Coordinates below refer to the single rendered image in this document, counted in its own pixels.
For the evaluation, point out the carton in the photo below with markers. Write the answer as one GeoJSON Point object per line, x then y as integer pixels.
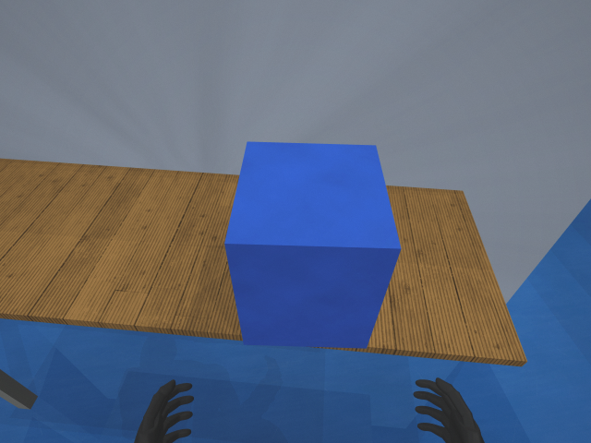
{"type": "Point", "coordinates": [311, 244]}

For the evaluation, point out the left robot hand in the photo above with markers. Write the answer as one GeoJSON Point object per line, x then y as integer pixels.
{"type": "Point", "coordinates": [155, 422]}

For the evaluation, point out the right robot hand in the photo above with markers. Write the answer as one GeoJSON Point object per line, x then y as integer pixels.
{"type": "Point", "coordinates": [458, 421]}

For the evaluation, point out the table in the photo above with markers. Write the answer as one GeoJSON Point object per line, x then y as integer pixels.
{"type": "Point", "coordinates": [143, 249]}

